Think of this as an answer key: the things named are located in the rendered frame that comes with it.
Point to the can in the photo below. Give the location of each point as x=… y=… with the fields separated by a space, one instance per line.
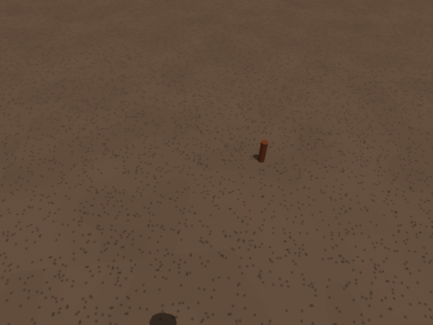
x=263 y=150

